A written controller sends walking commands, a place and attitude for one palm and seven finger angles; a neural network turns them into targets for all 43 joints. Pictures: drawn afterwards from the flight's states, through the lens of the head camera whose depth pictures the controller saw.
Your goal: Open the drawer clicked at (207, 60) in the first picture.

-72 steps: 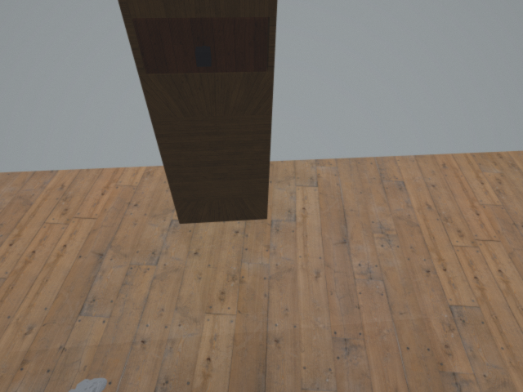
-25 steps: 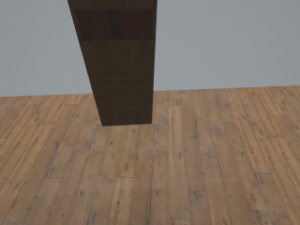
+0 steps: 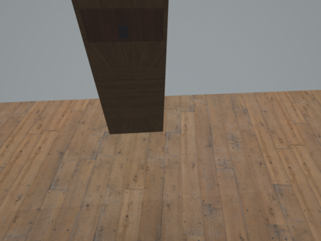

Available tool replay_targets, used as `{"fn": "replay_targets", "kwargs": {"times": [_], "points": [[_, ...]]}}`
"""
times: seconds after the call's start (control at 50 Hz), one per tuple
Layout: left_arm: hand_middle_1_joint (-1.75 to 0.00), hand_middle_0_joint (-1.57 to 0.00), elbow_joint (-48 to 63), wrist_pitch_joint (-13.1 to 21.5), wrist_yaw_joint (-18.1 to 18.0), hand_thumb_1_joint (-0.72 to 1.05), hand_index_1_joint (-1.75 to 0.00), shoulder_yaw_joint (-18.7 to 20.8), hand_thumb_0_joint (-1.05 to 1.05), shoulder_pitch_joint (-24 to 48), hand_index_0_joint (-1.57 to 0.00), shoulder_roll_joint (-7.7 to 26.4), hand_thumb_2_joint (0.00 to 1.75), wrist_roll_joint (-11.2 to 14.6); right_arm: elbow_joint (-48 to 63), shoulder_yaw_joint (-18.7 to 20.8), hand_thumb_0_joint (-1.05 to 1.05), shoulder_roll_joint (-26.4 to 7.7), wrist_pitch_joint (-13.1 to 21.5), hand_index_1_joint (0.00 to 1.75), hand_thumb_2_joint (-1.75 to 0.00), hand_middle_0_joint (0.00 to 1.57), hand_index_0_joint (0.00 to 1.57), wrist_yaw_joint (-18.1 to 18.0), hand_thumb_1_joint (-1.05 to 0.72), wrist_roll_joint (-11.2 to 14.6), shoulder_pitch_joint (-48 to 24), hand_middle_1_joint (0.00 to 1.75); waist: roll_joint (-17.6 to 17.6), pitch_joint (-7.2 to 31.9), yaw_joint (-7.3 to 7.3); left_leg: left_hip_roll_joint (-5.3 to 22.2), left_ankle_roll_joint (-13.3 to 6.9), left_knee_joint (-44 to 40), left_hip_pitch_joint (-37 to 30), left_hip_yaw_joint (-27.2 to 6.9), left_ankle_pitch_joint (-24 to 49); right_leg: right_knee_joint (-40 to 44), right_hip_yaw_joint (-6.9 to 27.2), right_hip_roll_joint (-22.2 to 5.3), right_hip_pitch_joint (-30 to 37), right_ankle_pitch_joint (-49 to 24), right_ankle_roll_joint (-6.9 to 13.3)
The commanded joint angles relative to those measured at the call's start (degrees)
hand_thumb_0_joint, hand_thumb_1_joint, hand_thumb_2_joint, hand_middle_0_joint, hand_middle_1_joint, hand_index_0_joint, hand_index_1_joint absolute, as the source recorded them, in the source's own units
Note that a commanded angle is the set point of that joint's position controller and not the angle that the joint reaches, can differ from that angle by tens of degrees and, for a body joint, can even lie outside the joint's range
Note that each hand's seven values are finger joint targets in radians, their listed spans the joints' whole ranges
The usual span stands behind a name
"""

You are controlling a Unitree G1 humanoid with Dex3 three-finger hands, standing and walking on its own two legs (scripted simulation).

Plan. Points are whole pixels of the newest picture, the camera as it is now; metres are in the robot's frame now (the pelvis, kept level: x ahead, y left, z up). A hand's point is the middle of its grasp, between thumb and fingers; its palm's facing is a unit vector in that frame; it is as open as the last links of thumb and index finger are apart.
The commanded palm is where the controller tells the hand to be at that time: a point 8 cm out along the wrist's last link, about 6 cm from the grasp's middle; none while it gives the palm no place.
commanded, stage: walk to a spot facing it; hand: left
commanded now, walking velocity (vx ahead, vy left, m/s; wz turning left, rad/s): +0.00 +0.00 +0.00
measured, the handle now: (123, 30) +0.99 +0.24 +0.07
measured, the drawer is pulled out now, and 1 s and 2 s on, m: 0.00 0.00 0.00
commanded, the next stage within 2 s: turn to face it in 0.54 s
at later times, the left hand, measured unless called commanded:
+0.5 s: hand out of the picture +0.09 +0.17 -0.18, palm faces -0.15 -0.96 -0.22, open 7.4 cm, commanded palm none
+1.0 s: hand (121, 226) +0.21 +0.14 -0.22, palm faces -0.03 -0.99 -0.13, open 7.4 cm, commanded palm none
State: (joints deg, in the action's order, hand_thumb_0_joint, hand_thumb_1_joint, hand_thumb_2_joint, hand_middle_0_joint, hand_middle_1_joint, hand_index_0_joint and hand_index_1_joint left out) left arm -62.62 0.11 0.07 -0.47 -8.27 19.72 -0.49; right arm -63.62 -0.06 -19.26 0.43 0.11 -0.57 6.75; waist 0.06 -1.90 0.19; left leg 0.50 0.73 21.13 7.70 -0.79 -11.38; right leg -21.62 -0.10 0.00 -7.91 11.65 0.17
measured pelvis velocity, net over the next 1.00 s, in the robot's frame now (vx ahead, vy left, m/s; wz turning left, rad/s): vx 0.20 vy -0.02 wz -0.10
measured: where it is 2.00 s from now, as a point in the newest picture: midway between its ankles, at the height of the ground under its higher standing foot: outside the picture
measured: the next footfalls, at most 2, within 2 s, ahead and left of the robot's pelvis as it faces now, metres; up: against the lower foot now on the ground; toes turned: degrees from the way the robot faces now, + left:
left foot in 0.94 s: +0.33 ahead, +0.03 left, +0.00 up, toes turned +0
right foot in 1.60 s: +0.23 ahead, -0.14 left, +0.00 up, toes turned +3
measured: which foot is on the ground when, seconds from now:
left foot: down 0.00-0.50, up 0.52-0.92, down 0.94-1.00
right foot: down 0.00-0.94, up 0.96-1.00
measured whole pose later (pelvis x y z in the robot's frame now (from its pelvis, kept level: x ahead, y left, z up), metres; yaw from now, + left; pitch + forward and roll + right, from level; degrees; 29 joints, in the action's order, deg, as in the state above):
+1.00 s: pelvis +0.20 -0.02 -0.03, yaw -6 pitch -2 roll -2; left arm -61.2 0.3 -2.3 1.5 -18.9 8.5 -0.3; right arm -58.6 1.6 -8.2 0.6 -0.1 -1.1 10.8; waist 2.4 -3.5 0.4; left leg 0.4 -5.7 39.1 23.3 6.8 -13.6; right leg -50.3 -5.3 -0.7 -8.6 32.2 -0.7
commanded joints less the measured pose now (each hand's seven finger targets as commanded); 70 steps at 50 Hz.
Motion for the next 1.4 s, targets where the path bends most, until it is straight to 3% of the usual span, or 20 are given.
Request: {"fn": "replay_targets", "kwargs": {"times": [0.0, 0.1, 0.24, 0.34, 0.38, 0.44, 0.46, 0.48, 0.5, 0.54, 0.64, 0.82, 0.88, 0.9, 0.92, 0.94, 1.0, 1.06, 1.26, 1.38], "points": [[-0.3, -0.2, 3.93, 1.53, -0.78, 0.9, -0.3, 2.37, 0.0, 2.33, -0.2, 11.6, 0.9, -0.12, 3.76, 2.0, 0.0, -11.96, 1.53, 0.3, -0.9, 0.2, 0.2, -0.85, -0.9, 0.15, -2.69, 0.3, -0.18, 4.49, -0.05, 6.33, -2.19, -3.06, -1.33, -4.91, 9.54, 3.37, 5.55, -7.17, 0.49, -9.06, 1.5], [-0.3, -0.2, 3.13, 1.08, -0.86, 0.9, -0.3, 1.81, 0.0, 1.12, -0.2, 8.61, 0.9, -0.07, 2.99, 1.28, 0.0, -8.92, 1.06, 0.3, -0.9, 0.2, 0.2, -0.8, -0.9, -0.07, -1.69, 0.3, 0.07, 3.65, -0.07, 6.25, -1.55, -3.06, -1.46, -4.03, 5.99, 4.2, 6.08, -6.92, -0.41, -5.47, 1.14], [-0.3, -0.2, 5.54, -1.33, 0.69, 0.9, -0.3, 2.95, 0.0, -4.38, -0.2, 5.73, 0.9, -0.85, 4.33, 2.25, 0.0, -6.64, -0.35, 0.3, -0.9, 0.2, 0.2, -0.63, -0.9, -0.9, 4.65, 0.3, -0.09, -4.94, -0.26, 6.88, -2.27, -0.66, 4.63, -2.4, -22.85, 1.39, 10.51, -3.16, -12.5, 22.14, 2.93], [-0.3, -0.2, 10.08, 0.2, 1.73, 0.9, -0.3, 3.53, 0.0, -1.35, -0.2, 0.73, 0.9, -0.66, 4.91, 4.47, 0.0, -8.99, 1.66, 0.3, -0.9, 0.2, 0.2, -1.2, -0.9, -0.44, 11.54, 0.3, -11.36, -4.59, -3.22, 21.13, -11.15, -9.02, -6.65, -14.69, -16.19, -24.02, -0.33, 0.21, -27.0, 16.61, 0.67], [-0.3, -0.2, 11.43, 0.84, 2.05, 0.9, -0.3, 3.77, 0.0, 0.35, -0.2, -0.56, 0.9, -0.67, 4.71, 4.44, 0.0, -7.32, 2.35, 0.3, -0.9, 0.2, 0.2, -1.35, -0.9, -0.76, 12.99, 0.3, -9.3, -4.15, -3.39, 21.88, -11.87, -5.82, -8.63, -10.55, -0.06, -24.79, -0.44, -2.65, -27.62, 19.13, 0.3], [-0.3, -0.2, 7.28, 1.3, 2.43, 0.9, -0.3, 4.38, 0.0, -11.76, -0.2, -2.44, 0.9, -0.77, 5.55, 4.01, 0.0, -5.45, 2.19, 0.3, -0.9, 0.2, 0.2, -1.38, -0.9, -0.9, 7.15, 0.3, -4.75, -0.17, 3.32, 14.97, -5.47, 9.04, 4.07, 3.3, 3.99, -10.42, -5.33, -0.62, -4.43, 7.48, 1.06], [-0.3, -0.2, 4.28, 1.84, 1.91, 0.9, -0.3, 5.23, 0.0, -20.93, -0.2, 1.05, 0.9, -1.11, 6.74, 3.53, 0.0, -3.01, 2.21, 0.3, -0.9, 0.2, 0.2, -1.02, -0.9, -0.21, 5.54, 0.3, 5.48, 3.48, 7.63, 9.68, -2.25, 24.66, 14.45, 9.19, -1.21, -2.58, 2.23, -4.42, 8.85, 4.9, 2.59], [-0.3, -0.2, 2.47, 2.64, 0.63, 0.9, -0.3, 6.68, 0.0, -27.93, -0.2, 7.82, 0.9, -1.15, 9.9, 2.4, 0.0, 1.73, 2.48, 0.3, -0.9, 0.2, 0.2, -0.51, -0.9, 0.12, 3.61, 0.3, 24.03, 3.28, 9.0, 1.58, 1.11, 42.44, 31.42, 11.14, -21.85, 6.82, 30.52, -20.29, 15.33, 0.74, 8.24], [-0.3, -0.2, 2.28, 2.64, -0.37, 0.9, -0.3, 6.26, 0.0, -28.87, -0.2, 7.04, 0.9, -0.1, 10.95, 2.86, 0.0, -0.17, 2.71, 0.3, -0.9, 0.2, 0.2, -0.55, -0.9, -0.29, 1.38, 0.3, 16.35, 3.58, 8.48, 2.97, 0.12, 47.43, 33.34, 3.41, -21.69, 8.33, 34.89, -21.96, 15.03, -4.91, 11.2], [-0.3, -0.2, 3.76, 3.03, -0.69, 0.9, -0.3, 5.56, 0.0, -21.96, -0.2, 2.94, 0.9, -0.1, 8.85, 3.32, 0.0, 0.97, 2.98, 0.3, -0.9, 0.2, 0.2, -0.44, -0.9, -0.21, 1.59, 0.3, 5.43, -0.35, 5.17, 6.6, -0.16, 49.12, 32.59, 2.24, -13.18, 6.68, 27.44, -19.72, 8.9, -6.11, 12.63], [-0.3, -0.2, 4.24, 3.82, -1.32, 0.9, -0.3, 3.69, 0.0, -16.21, -0.2, -2.05, 0.9, -0.81, 5.58, 3.08, 0.0, 4.86, 0.87, 0.3, -0.9, 0.2, 0.2, 0.02, -0.9, -0.65, 7.99, 0.3, 3.01, -2.94, -0.77, 6.93, 1.82, 42.89, 26.81, 3.49, -4.75, 7.63, 10.76, -14.18, -0.8, -18.44, 10.03], [-0.3, -0.2, 1.5, 2.94, -2.62, 0.9, -0.3, 2.74, 0.0, -17.76, -0.2, -3.89, 0.9, -0.84, 6.72, 1.97, 0.0, 7.64, 0.46, 0.3, -0.9, 0.2, 0.2, 0.09, -0.9, 0.19, 2.93, 0.3, 7.36, -3.71, 0.95, 2.86, 0.06, 21.9, 20.16, 7.1, -0.55, 2.5, -1.23, -12.92, 4.34, -37.57, 6.25], [-0.3, -0.2, 2.55, 2.09, -3.09, 0.9, -0.3, 3.61, 0.0, -15.15, -0.2, -2.88, 0.9, -0.82, 5.37, 2.69, 0.0, 6.12, 0.46, 0.3, -0.9, 0.2, 0.2, -0.37, -0.9, -0.38, 9.99, 0.3, 6.85, -1.73, -2.42, 1.42, -1.54, 13.21, 10.73, 6.82, 4.25, -8.77, -4.29, -12.69, 3.83, -39.12, 4.12], [-0.3, -0.2, 3.07, 1.72, -3.08, 0.9, -0.3, 3.72, 0.0, -15.17, -0.2, -3.05, 0.9, -0.51, 4.36, 3.28, 0.0, 4.06, 0.52, 0.3, -0.9, 0.2, 0.2, -0.57, -0.9, -0.71, 15.12, 0.3, 2.7, 1.63, -4.35, 2.21, -2.65, 9.96, 2.95, 5.01, 16.04, -17.84, -5.82, -11.24, 0.9, -33.24, 2.39], [-0.3, -0.2, 4.12, 1.4, -3.02, 0.9, -0.3, 3.94, 0.0, -17.48, -0.2, -4.59, 0.9, 0.43, 4.72, 4.07, 0.0, -0.49, 0.79, 0.3, -0.9, 0.2, 0.2, -0.91, -0.9, -1.35, 18.87, 0.3, -9.86, 6.72, -4.68, 13.23, -8.35, 8.21, -7.38, -9.28, 37.36, -30.97, -8.67, -5.03, -9.22, -11.61, -1.02], [-0.3, -0.2, 5.31, 1.24, -2.86, 0.9, -0.3, 3.29, 0.0, -19.42, -0.2, -6.21, 0.9, 0.8, 4.6, 4.36, 0.0, -3.8, 0.44, 0.3, -0.9, 0.2, 0.2, -1.0, -0.9, -0.43, 20.56, 0.3, -19.9, 9.89, -3.15, 23.77, -16.14, 3.76, -9.13, -22.08, 54.48, -46.75, -5.95, 0.12, -14.16, 26.35, -2.22], [-0.3, -0.2, 6.38, 0.13, -2.48, 0.9, -0.3, 4.19, 0.0, -10.96, -0.2, -5.49, 0.9, -0.62, 7.05, 3.91, 0.0, -0.03, 0.03, 0.3, -0.9, 0.2, 0.2, -1.7, -0.9, -0.3, 11.33, 0.3, -7.85, 2.29, -1.83, 18.44, -13.91, -4.71, 3.77, -19.77, 15.03, -50.76, 0.53, -4.22, -19.93, 19.05, -1.87], [-0.3, -0.2, 5.92, -1.16, -1.62, 0.9, -0.3, 4.56, 0.0, -11.53, -0.2, -6.44, 0.9, -0.93, 8.84, 3.58, 0.0, 1.68, 0.26, 0.3, -0.9, 0.2, 0.2, -1.54, -0.9, -0.54, 6.36, 0.3, -4.6, 0.37, 0.72, 13.26, -10.16, -8.08, 12.25, -11.72, 2.56, -45.41, -0.17, -5.19, -16.14, 11.37, -2.56], [-0.3, -0.2, 8.03, -2.58, -1.67, 0.9, -0.3, 5.63, 0.0, -7.47, -0.2, -4.28, 0.9, -1.26, 9.37, 5.15, 0.0, 0.25, -0.6, 0.3, -0.9, 0.2, 0.2, -1.2, -0.9, -0.46, 9.14, 0.3, -5.69, 2.72, -1.1, 10.77, -7.97, -11.26, 5.9, -16.05, -10.44, -37.05, -0.01, -4.12, -21.2, 7.1, -4.1], [-0.3, -0.2, 8.85, -2.5, -1.83, 0.9, -0.3, 4.95, 0.0, -5.62, -0.2, -4.24, 0.9, -0.95, 8.81, 5.42, 0.0, -0.13, -1.14, 0.3, -0.9, 0.2, 0.2, -1.3, -0.9, -0.76, 10.73, 0.3, -5.4, 2.85, -2.07, 11.94, -10.65, -10.69, 3.47, -20.41, -9.55, -27.86, 0.06, -2.88, -18.56, 12.86, -3.24]]}}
